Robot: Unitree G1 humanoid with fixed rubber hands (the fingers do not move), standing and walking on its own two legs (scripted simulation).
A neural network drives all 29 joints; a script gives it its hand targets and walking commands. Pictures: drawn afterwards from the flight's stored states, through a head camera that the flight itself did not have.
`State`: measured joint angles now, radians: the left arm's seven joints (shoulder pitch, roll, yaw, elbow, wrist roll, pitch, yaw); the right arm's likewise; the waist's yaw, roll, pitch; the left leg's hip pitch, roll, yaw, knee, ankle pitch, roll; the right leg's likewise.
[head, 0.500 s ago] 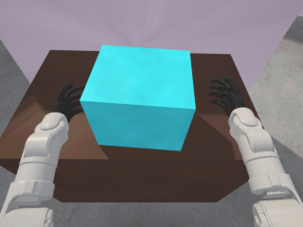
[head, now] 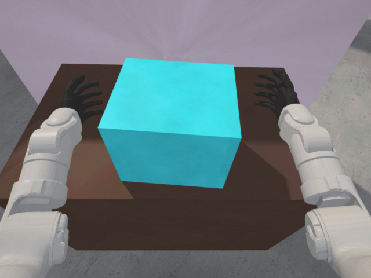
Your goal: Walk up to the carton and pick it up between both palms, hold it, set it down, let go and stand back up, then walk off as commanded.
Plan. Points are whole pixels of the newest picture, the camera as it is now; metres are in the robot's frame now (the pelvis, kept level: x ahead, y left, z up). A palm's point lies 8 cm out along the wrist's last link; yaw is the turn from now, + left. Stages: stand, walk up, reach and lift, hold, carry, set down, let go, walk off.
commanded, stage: reach and lift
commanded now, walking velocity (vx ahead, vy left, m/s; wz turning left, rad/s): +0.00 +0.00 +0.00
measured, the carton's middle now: (175, 124) +0.48 +0.05 +0.01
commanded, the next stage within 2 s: none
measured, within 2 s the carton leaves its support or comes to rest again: neither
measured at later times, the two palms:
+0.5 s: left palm (68, 113) +0.42 +0.28 +0.11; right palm (284, 111) +0.44 -0.20 +0.11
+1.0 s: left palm (79, 130) +0.44 +0.29 +0.03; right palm (262, 128) +0.45 -0.17 +0.04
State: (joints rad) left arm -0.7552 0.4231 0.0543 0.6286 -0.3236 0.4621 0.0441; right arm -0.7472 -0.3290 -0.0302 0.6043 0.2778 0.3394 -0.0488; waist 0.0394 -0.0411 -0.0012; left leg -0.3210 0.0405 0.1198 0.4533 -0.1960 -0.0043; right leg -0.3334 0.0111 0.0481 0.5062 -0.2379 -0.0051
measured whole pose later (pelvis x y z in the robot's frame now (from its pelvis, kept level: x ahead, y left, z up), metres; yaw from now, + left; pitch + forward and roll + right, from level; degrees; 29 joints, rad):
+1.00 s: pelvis +0.01 +0.04 -0.02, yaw -1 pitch +22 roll -2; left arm -0.88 0.37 -0.06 1.21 -0.33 -0.08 0.04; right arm -0.83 -0.34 -0.03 1.10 0.31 -0.14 0.03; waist 0.05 0.02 -0.21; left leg -0.77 0.05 0.12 0.64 -0.26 0.01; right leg -0.71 0.01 0.05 0.55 -0.23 0.03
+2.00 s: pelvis +0.00 +0.04 -0.02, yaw -1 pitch +22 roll -2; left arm -0.88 0.24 -0.06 1.21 -0.33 -0.14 0.08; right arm -0.83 -0.31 -0.03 1.10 0.31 -0.14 0.03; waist 0.06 0.03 -0.22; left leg -0.77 0.05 0.12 0.64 -0.25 0.03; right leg -0.71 0.01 0.05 0.55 -0.22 0.04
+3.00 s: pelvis +0.00 +0.04 -0.02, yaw -1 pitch +21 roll -2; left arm -0.86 0.22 -0.06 1.21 -0.27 -0.22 0.05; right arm -0.84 -0.26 -0.11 1.10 0.15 -0.19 -0.02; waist 0.06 0.03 -0.23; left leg -0.77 0.05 0.12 0.64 -0.25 0.03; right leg -0.71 0.01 0.05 0.55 -0.21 0.04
